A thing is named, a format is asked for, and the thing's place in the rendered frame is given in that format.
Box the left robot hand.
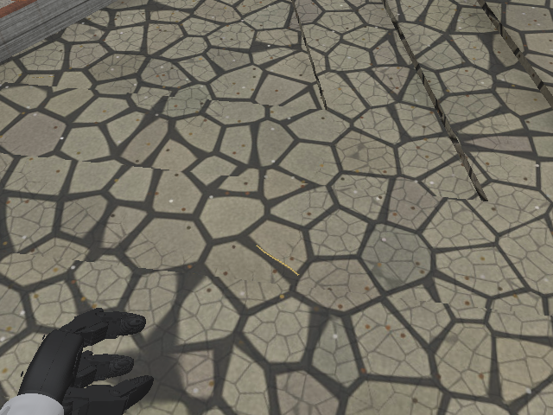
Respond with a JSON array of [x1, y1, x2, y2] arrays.
[[17, 308, 154, 415]]

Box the left robot forearm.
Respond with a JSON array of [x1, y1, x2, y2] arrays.
[[0, 393, 64, 415]]

